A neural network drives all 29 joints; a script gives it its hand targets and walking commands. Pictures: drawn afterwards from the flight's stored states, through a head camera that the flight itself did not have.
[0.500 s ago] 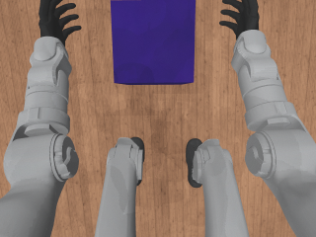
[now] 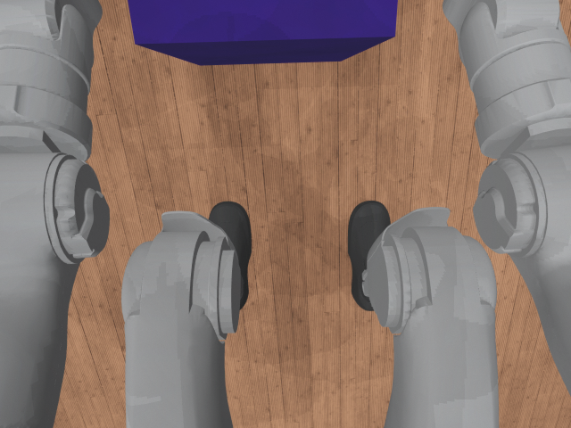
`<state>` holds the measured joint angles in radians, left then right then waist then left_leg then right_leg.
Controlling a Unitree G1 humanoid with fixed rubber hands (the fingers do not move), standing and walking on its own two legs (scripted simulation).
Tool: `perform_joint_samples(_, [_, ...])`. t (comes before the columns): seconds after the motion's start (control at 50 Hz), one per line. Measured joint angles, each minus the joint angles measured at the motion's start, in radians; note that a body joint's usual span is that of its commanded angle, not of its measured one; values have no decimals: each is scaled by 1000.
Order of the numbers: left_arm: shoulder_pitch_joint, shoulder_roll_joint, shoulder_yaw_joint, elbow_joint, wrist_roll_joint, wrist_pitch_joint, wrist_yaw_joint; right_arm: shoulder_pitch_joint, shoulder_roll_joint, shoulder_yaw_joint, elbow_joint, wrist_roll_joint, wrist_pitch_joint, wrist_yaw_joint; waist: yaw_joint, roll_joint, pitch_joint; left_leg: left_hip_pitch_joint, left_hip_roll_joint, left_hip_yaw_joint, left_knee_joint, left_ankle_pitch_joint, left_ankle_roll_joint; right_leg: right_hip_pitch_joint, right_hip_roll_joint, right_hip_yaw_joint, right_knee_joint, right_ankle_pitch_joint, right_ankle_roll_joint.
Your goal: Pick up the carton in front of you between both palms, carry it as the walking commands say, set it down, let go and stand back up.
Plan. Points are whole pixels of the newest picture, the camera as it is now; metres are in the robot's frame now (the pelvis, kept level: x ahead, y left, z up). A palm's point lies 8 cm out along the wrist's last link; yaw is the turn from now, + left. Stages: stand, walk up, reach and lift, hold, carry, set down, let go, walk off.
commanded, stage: reach and lift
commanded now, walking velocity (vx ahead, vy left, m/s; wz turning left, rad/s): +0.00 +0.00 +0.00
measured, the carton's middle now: out of the picture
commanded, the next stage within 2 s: none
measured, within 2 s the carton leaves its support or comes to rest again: leaves its support in 0.82 s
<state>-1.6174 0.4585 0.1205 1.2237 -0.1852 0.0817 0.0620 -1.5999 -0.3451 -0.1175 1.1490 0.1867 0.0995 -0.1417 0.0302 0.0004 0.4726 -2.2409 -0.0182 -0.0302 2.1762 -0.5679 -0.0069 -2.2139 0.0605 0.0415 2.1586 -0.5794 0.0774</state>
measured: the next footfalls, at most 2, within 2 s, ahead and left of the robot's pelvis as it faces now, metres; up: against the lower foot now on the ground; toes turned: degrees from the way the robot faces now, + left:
none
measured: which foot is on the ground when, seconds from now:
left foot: down 0.00-1.00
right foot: down 0.00-1.00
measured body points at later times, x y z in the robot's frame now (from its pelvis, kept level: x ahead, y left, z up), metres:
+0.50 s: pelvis +0.00 -0.01 -0.01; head +0.38 +0.01 +0.22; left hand +0.58 +0.20 -0.19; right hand +0.58 -0.11 -0.19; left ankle +0.11 +0.12 -0.34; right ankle +0.12 -0.13 -0.34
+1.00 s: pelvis +0.01 -0.01 +0.00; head +0.35 +0.03 +0.30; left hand +0.56 +0.19 -0.11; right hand +0.57 -0.11 -0.11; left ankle +0.11 +0.12 -0.34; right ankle +0.12 -0.14 -0.34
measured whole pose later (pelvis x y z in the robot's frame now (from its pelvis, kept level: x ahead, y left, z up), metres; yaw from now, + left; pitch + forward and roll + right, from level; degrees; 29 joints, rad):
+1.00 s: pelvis +0.01 -0.01 +0.00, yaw +1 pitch +39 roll -2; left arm -1.32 0.23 0.24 0.81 -0.04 0.33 0.12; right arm -1.28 -0.14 -0.31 0.78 0.05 0.30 -0.16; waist 0.03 -0.04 0.18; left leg -2.26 -0.05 -0.06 2.17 -0.59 -0.04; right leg -2.22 0.08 0.04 2.16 -0.62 0.08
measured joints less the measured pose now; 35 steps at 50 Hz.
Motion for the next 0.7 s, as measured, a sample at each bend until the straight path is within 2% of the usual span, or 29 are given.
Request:
perform_joint_samples(0.2, [18,-39,-23,-7,-12,-21,11,47,1,14,-14,5,-29,4,1,-10,-43,-9,-4,-2,42,-39,-8,-12,-3,-2,48,-41,-7])
perform_joint_samples(0.34, [52,-38,-3,-15,7,-24,6,45,35,7,-2,-4,-25,2,1,-23,-58,-12,-1,-13,37,-29,-24,-25,1,-13,46,-25,-21])
perform_joint_samples(0.44, [32,-43,-34,-27,-10,-17,-3,21,49,26,-1,6,-20,-4,2,-18,-32,-3,-1,-15,27,-14,-25,-16,2,-15,36,-9,-23])
perform_joint_samples(0.48, [10,-51,-39,-26,-12,-13,8,6,67,35,-3,6,-15,2,4,-18,-14,5,0,-15,25,-10,-25,-8,2,-15,33,-5,-24])
perform_joint_samples(0.52, [-17,-51,-28,-9,2,-1,18,-14,85,10,1,-15,-8,-24,4,-19,5,14,0,-17,26,-10,-24,2,3,-16,33,-4,-24])
perform_joint_samples(0.56, [-37,-49,-7,3,29,12,5,-27,92,-33,0,-61,9,-22,4,-22,21,22,-1,-17,31,-11,-23,12,2,-17,37,-6,-23])
perform_joint_samples(0.62, [-30,-59,38,-20,82,42,-12,-14,106,-108,-30,-128,40,0,5,-24,16,19,1,-13,47,-18,-19,9,5,-13,52,-13,-20])
perform_joint_samples(0.7, [30,-80,86,-101,116,80,-41,45,125,-170,-111,-163,73,36,7,-14,-11,1,2,-5,68,-29,-8,-6,7,-5,71,-25,-12])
